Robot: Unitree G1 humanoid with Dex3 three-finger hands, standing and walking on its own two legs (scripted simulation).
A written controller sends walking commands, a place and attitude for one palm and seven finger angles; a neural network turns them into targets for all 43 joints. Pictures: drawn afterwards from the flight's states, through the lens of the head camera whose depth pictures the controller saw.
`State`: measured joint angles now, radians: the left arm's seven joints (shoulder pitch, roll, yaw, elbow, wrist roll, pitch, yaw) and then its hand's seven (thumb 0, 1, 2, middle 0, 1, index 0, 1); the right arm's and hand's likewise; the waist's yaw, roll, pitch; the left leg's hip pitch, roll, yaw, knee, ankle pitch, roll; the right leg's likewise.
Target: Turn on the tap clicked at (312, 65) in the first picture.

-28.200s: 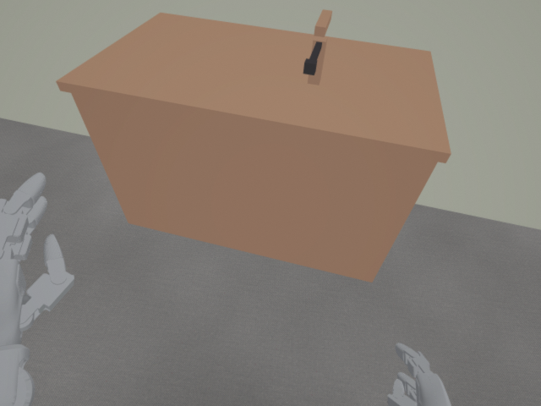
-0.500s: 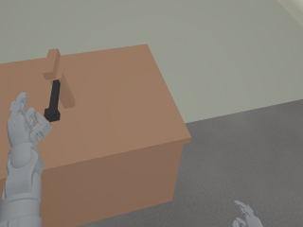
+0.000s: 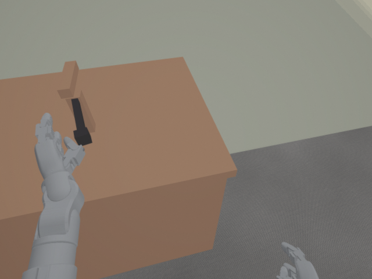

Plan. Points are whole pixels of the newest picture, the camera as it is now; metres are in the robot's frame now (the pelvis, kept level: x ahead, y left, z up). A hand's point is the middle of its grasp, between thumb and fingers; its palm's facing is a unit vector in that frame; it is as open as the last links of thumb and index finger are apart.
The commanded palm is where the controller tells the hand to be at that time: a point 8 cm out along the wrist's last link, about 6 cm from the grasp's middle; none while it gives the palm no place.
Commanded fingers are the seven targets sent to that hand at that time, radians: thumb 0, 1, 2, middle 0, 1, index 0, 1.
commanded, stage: push the lever round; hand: left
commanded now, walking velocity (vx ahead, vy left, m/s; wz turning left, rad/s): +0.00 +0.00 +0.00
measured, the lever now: (82, 136) +0.37 +0.26 +0.13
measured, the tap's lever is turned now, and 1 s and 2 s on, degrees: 12 41 68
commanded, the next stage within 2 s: none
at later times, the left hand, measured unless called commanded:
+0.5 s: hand (108, 139) +0.37 +0.20 +0.12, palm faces +0.65 -0.75 -0.07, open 7.6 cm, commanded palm +0.32 +0.23 +0.12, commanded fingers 0.00 0.90 0.90 -0.15 -0.15 -0.15 -0.15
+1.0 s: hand (125, 131) +0.40 +0.17 +0.12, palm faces +0.73 -0.67 -0.08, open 7.6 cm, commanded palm +0.35 +0.19 +0.12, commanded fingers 0.00 0.90 0.90 -0.15 -0.15 -0.15 -0.15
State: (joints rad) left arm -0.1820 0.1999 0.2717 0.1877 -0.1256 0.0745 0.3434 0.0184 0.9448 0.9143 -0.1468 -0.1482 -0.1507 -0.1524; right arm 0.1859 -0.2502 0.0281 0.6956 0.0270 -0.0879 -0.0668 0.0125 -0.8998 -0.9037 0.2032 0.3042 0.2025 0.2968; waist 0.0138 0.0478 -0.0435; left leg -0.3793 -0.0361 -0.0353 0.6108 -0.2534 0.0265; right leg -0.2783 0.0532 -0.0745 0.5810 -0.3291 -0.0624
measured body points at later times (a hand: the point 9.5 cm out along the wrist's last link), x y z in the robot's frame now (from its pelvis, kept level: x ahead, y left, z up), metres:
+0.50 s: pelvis +0.00 +0.00 +0.00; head -0.01 -0.02 +0.45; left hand +0.33 +0.24 +0.13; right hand +0.16 -0.24 -0.11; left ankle +0.04 +0.10 -0.73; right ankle -0.01 -0.08 -0.73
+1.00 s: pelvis +0.00 -0.02 +0.00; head +0.00 -0.04 +0.45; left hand +0.35 +0.20 +0.13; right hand +0.15 -0.26 -0.12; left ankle +0.04 +0.10 -0.73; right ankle -0.01 -0.08 -0.73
